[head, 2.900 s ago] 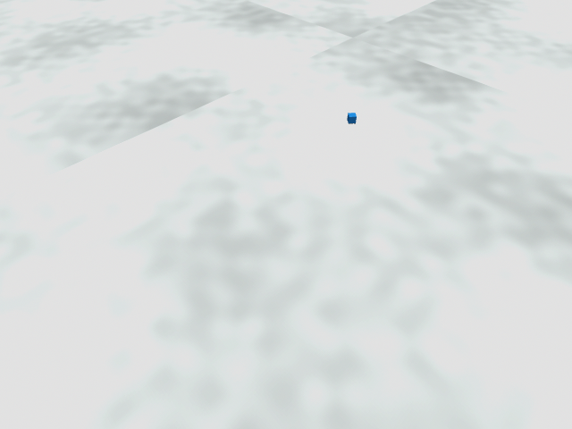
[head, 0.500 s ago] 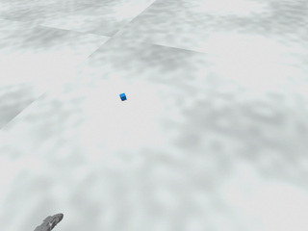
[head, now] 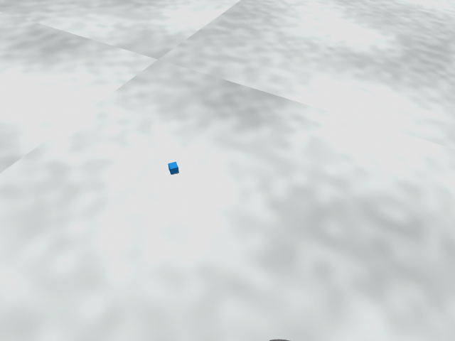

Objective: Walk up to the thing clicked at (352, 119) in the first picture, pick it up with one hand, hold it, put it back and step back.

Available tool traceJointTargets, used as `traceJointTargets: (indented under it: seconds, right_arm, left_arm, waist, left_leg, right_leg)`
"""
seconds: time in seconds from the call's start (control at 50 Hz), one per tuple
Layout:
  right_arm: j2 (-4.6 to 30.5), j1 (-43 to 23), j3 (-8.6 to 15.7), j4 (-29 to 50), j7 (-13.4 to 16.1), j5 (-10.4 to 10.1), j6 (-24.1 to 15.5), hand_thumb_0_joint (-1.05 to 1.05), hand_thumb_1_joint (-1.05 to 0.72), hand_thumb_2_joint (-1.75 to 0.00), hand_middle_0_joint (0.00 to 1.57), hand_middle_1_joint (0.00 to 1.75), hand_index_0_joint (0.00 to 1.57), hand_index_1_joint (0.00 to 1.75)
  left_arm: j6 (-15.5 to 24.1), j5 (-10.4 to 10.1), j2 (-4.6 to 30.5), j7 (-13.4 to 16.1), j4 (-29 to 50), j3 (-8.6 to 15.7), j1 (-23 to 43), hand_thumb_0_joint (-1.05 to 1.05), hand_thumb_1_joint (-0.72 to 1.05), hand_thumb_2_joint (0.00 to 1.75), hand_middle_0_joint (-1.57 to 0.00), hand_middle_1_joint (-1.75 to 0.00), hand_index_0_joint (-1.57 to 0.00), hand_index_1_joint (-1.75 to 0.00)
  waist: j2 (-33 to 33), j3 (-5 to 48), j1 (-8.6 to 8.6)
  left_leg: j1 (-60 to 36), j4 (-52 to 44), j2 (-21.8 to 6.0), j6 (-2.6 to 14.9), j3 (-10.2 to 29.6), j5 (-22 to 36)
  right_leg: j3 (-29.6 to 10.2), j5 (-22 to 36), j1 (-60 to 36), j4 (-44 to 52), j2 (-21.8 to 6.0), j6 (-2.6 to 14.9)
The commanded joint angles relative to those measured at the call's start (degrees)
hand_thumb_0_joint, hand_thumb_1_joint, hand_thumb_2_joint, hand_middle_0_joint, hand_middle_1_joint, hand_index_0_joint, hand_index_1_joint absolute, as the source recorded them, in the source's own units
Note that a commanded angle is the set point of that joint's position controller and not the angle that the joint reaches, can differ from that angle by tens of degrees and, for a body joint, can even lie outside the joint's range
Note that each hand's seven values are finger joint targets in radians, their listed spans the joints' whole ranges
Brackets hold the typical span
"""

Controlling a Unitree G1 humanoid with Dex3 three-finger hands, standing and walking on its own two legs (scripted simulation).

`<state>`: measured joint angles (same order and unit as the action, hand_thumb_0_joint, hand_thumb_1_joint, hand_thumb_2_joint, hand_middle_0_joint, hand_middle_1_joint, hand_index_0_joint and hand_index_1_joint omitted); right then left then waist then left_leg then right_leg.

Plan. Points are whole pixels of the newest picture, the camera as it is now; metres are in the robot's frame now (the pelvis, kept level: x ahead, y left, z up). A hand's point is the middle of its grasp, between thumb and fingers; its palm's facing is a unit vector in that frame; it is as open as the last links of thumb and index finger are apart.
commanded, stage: walk up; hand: left
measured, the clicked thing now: (173, 168) +1.15 +0.27 -0.75
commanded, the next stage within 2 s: none
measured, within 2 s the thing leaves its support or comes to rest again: neither
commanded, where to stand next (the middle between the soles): +0.78 +0.02 m, yaw +2 degrees
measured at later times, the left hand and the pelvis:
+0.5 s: hand (126, 262) +0.31 +0.22 -0.12, palm faces +0.00 -0.92 -0.38, open 7.4 cm; pelvis +0.22 -0.04 +0.00, yaw +2 degrees
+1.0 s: hand (119, 211) +0.46 +0.28 -0.15, palm faces -0.04 -0.94 -0.34, open 7.4 cm; pelvis +0.42 +0.00 +0.00, yaw +1 degrees
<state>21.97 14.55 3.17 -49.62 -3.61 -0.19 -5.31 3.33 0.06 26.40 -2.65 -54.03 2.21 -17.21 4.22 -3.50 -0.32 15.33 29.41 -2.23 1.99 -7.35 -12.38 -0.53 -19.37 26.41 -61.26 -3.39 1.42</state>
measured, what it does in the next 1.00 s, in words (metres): walks ahead: right foot, then left foot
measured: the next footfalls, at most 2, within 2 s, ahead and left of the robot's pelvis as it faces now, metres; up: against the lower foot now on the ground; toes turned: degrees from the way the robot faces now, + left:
right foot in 0.28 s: +0.31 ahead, -0.15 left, +0.00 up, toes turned -4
left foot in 0.72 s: +0.46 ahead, +0.13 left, +0.00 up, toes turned +8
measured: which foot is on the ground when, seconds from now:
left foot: down 0.00-0.30, up 0.32-0.70, down 0.72-1.00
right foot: up 0.00-0.26, down 0.28-0.74, up 0.76-1.00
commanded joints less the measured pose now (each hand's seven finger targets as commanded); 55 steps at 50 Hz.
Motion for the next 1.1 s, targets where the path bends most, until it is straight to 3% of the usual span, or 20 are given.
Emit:
traceJointTargets:
  seconds: [0.0,0.06,0.14,0.2,0.24,0.26,0.28,0.3,0.34,0.38,0.42,0.62,0.68,0.7,0.72,0.74,0.78,0.84,0.94,1.08]
  right_arm:
    - [16.56,2.27,4.18,3.32,1.4,0.16,-1.71,0.0,-0.9,-0.9,0.2,0.3,0.2,0.3]
    - [17.45,3.2,4.53,3.37,1.13,-0.05,-1.7,0.0,-0.9,-0.9,0.2,0.3,0.2,0.3]
    - [16.83,4.43,4.26,2.91,1.1,0.08,-1.38,0.0,-0.9,-0.9,0.2,0.3,0.2,0.3]
    - [16.88,4.54,4.44,3.5,1.6,0.06,-0.68,0.0,-0.9,-0.9,0.2,0.3,0.2,0.3]
    - [15.3,3.66,3.56,4.39,1.97,0.05,-0.41,0.0,-0.9,-0.9,0.2,0.3,0.2,0.3]
    - [12.2,5.77,2.37,4.73,1.89,0.2,-0.4,0.0,-0.9,-0.9,0.2,0.3,0.2,0.3]
    - [9.13,7.89,1.15,5.89,1.72,0.06,-0.35,0.0,-0.9,-0.9,0.2,0.3,0.2,0.3]
    - [14.7,5.5,2.58,4.54,2.38,0.16,0.35,0.0,-0.9,-0.9,0.2,0.3,0.2,0.3]
    - [15.43,4.25,2.76,2.75,2.37,-0.46,0.41,0.0,-0.9,-0.9,0.2,0.3,0.2,0.3]
    - [14.07,7.51,2.62,0.65,1.82,-0.31,0.94,0.0,-0.9,-0.9,0.2,0.3,0.2,0.3]
    - [13.87,8.64,3.14,-0.37,0.92,0.55,1.49,0.0,-0.9,-0.9,0.2,0.3,0.2,0.3]
    - [11.54,-1.93,3.63,2.28,-0.82,1.55,0.37,0.0,-0.9,-0.9,0.2,0.3,0.2,0.3]
    - [13.7,4.86,4.65,0.13,0.04,1.74,-0.38,0.0,-0.9,-0.9,0.2,0.3,0.2,0.3]
    - [16.88,10.54,5.59,-1.2,0.77,1.88,-0.87,0.0,-0.9,-0.9,0.2,0.3,0.2,0.3]
    - [22.5,13.3,6.92,-0.09,1.4,2.2,-1.16,0.0,-0.9,-0.9,0.2,0.3,0.2,0.3]
    - [23.52,12.13,7.16,0.93,1.39,0.53,-0.91,0.0,-0.9,-0.9,0.2,0.3,0.2,0.3]
    - [19.16,7.21,5.46,2.17,1.94,0.15,-0.58,0.0,-0.9,-0.9,0.2,0.3,0.2,0.3]
    - [16.51,4.16,4.19,2.91,2.25,0.03,-0.85,0.0,-0.9,-0.9,0.2,0.3,0.2,0.3]
    - [17.5,3.91,4.52,4.17,1.94,0.54,-0.81,0.0,-0.9,-0.9,0.2,0.3,0.2,0.3]
    - [17.08,0.2,4.12,5.95,1.38,0.3,0.15,0.0,-0.9,-0.9,0.2,0.3,0.2,0.3]
  left_arm:
    - [0.68,0.27,9.68,-1.04,4.13,3.11,-0.27,0.0,0.9,0.9,-0.2,-0.3,-0.2,-0.3]
    - [0.46,0.69,8.99,-1.88,5.5,3.37,4.61,0.0,0.9,0.9,-0.2,-0.3,-0.2,-0.3]
    - [0.89,0.57,7.18,-2.13,6.48,3.38,9.29,0.0,0.9,0.9,-0.2,-0.3,-0.2,-0.3]
    - [1.31,0.45,7.09,-1.75,5.86,3.81,8.59,0.0,0.9,0.9,-0.2,-0.3,-0.2,-0.3]
    - [1.94,0.39,8.89,-0.83,3.76,4.78,0.6,0.0,0.9,0.9,-0.2,-0.3,-0.2,-0.3]
    - [2.43,0.8,11.98,-0.16,2.67,6.11,-5.02,0.0,0.9,0.9,-0.2,-0.3,-0.2,-0.3]
    - [2.65,0.88,17.6,0.51,3.59,7.39,-8.02,0.0,0.9,0.9,-0.2,-0.3,-0.2,-0.3]
    - [2.36,-0.28,18.52,0.62,3.85,7.08,-7.08,0.0,0.9,0.9,-0.2,-0.3,-0.2,-0.3]
    - [2.3,-0.88,15.22,0.99,5.63,6.15,-1.35,0.0,0.9,0.9,-0.2,-0.3,-0.2,-0.3]
    - [2.48,-0.76,12.06,1.16,6.46,5.09,2.45,0.0,0.9,0.9,-0.2,-0.3,-0.2,-0.3]
    - [2.87,-0.2,11.51,0.95,7.49,4.85,3.46,0.0,0.9,0.9,-0.2,-0.3,-0.2,-0.3]
    - [2.76,0.35,12.97,0.11,8.49,5.1,0.75,0.0,0.9,0.9,-0.2,-0.3,-0.2,-0.3]
    - [2.31,0.65,11.45,0.27,8.95,3.97,1.76,0.0,0.9,0.9,-0.2,-0.3,-0.2,-0.3]
    - [2.25,0.45,8.45,0.4,9.08,2.88,-0.47,0.0,0.9,0.9,-0.2,-0.3,-0.2,-0.3]
    - [2.03,-0.29,4.4,0.21,9.64,1.86,-2.02,0.0,0.9,0.9,-0.2,-0.3,-0.2,-0.3]
    - [1.44,-0.03,10.49,1.39,8.03,3.47,-1.46,0.0,0.9,0.9,-0.2,-0.3,-0.2,-0.3]
    - [1.28,-0.34,11.06,1.54,6.41,2.99,-1.35,0.0,0.9,0.9,-0.2,-0.3,-0.2,-0.3]
    - [0.71,-0.33,9.97,0.74,4.11,3.02,-4.35,0.0,0.9,0.9,-0.2,-0.3,-0.2,-0.3]
    - [0.18,0.67,8.47,-0.87,5.47,3.27,0.56,0.0,0.9,0.9,-0.2,-0.3,-0.2,-0.3]
    - [1.4,0.78,8.08,-0.97,3.82,4.32,-1.23,0.0,0.9,0.9,-0.2,-0.3,-0.2,-0.3]
  waist:
    - [-12.39,-0.32,0.66]
    - [-11.37,-1.2,2.06]
    - [-10.49,-0.98,2.52]
    - [-9.66,1.96,1.5]
    - [-4.21,5.73,-3.23]
    - [4.18,9.33,-5.42]
    - [14.18,10.83,-5.63]
    - [7.61,8.44,-6.38]
    - [1.07,3.05,-4.21]
    - [3.5,1.5,-0.62]
    - [4.32,0.95,0.11]
    - [1.53,0.53,-2.1]
    - [-4.0,3.5,3.18]
    - [-13.68,7.18,5.59]
    - [-25.65,7.81,6.07]
    - [-17.19,8.02,6.1]
    - [-9.6,3.09,3.12]
    - [-12.35,2.11,1.04]
    - [-13.02,-0.55,2.04]
    - [-9.16,0.98,-1.82]
  left_leg:
    - [-4.91,-18.55,-13.03,9.91,13.06,-3.09]
    - [-6.95,-19.48,-13.51,11.04,12.8,-5.77]
    - [-8.55,-15.04,-11.15,8.46,8.39,8.81]
    - [-7.84,-8.54,-11.85,7.48,8.02,14.09]
    - [-4.13,5.55,-8.92,5.22,5.42,17.16]
    - [3.26,19.67,-4.47,3.58,2.17,9.84]
    - [17.7,33.29,2.71,1.1,1.33,-14.47]
    - [21.34,38.74,2.05,0.98,7.84,-18.5]
    - [21.32,39.85,-0.9,1.1,11.99,-12.28]
    - [16.57,32.63,-2.87,0.52,11.54,-7.97]
    - [14.15,29.31,-3.07,-0.66,9.63,-4.97]
    - [7.16,4.29,-2.64,-1.69,3.95,4.08]
    - [-9.05,0.86,-0.42,0.35,3.18,0.25]
    - [-17.9,-4.43,-3.89,2.85,9.71,-7.72]
    - [-24.41,-13.22,-18.49,7.54,36.98,-17.73]
    - [-22.28,-15.47,-23.58,13.39,45.04,-18.07]
    - [-15.07,-13.25,-18.97,11.42,30.71,-5.24]
    - [-7.9,-13.3,-14.27,9.29,17.23,5.13]
    - [-6.15,-15.84,-13.88,11.81,13.46,-2.53]
    - [3.63,-6.34,-11.69,8.18,9.3,-7.07]
  right_leg:
    - [-0.95,5.34,6.45,7.84,-4.11,-1.72]
    - [0.99,7.97,7.95,15.27,-4.57,-1.74]
    - [3.54,14.55,2.35,25.92,-2.35,-0.65]
    - [5.06,13.08,-7.17,28.54,0.13,0.59]
    - [4.32,11.19,-20.47,31.89,1.44,1.98]
    - [-2.47,3.87,-29.43,35.36,-3.25,3.54]
    - [-27.64,-4.97,-37.64,42.44,-18.58,9.06]
    - [-37.51,-8.1,-33.33,46.68,-22.75,13.52]
    - [-25.53,-0.2,-25.93,46.21,-18.96,14.02]
    - [-13.95,2.08,-18.88,47.04,-13.0,9.86]
    - [-8.93,3.3,-14.87,48.32,-11.5,10.56]
    - [-3.12,-1.72,-13.18,45.15,-10.9,10.11]
    - [0.13,8.15,-6.42,31.75,-9.06,7.44]
    - [4.98,12.11,-1.88,15.52,-4.42,5.11]
    - [6.29,-7.73,13.15,0.46,4.3,0.98]
    - [0.19,-12.55,14.44,-4.95,3.0,1.67]
    - [-5.17,-5.41,12.41,-5.49,-0.24,1.38]
    - [-2.84,-0.57,6.41,1.1,-2.29,0.13]
    - [0.63,2.99,5.51,13.52,-3.66,-1.75]
    - [4.99,11.33,-14.38,27.51,0.27,-0.34]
